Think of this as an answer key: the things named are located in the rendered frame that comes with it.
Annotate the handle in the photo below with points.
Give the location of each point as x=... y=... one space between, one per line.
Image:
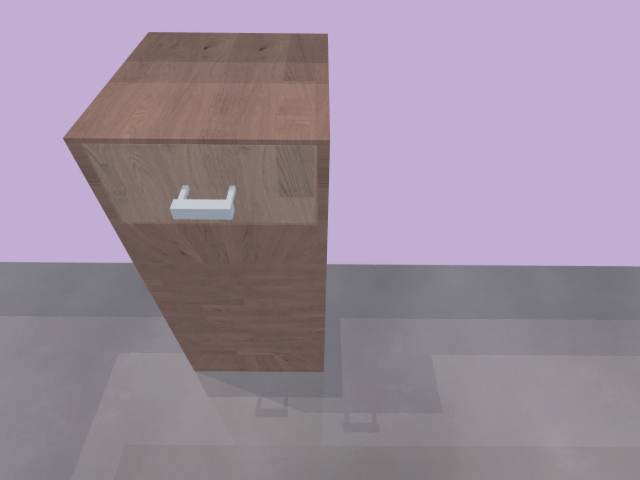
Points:
x=183 y=208

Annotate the drawer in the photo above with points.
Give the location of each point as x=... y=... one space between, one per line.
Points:
x=274 y=183

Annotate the cabinet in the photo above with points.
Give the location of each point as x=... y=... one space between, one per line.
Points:
x=246 y=297

